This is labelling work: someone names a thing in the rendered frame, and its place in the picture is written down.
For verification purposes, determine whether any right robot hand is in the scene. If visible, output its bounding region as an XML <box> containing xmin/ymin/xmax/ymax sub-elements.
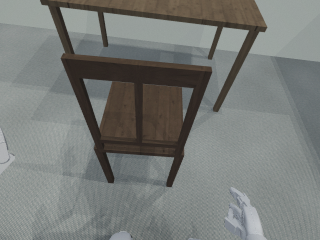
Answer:
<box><xmin>225</xmin><ymin>187</ymin><xmax>264</xmax><ymax>240</ymax></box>

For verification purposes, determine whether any left robot hand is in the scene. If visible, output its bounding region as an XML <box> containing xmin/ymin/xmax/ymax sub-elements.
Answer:
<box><xmin>0</xmin><ymin>127</ymin><xmax>15</xmax><ymax>174</ymax></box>

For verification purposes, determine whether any chair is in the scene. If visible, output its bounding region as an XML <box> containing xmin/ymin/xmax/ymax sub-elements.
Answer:
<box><xmin>61</xmin><ymin>53</ymin><xmax>212</xmax><ymax>187</ymax></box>

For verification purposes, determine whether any table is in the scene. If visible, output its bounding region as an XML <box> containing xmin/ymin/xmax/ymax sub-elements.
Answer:
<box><xmin>40</xmin><ymin>0</ymin><xmax>267</xmax><ymax>112</ymax></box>

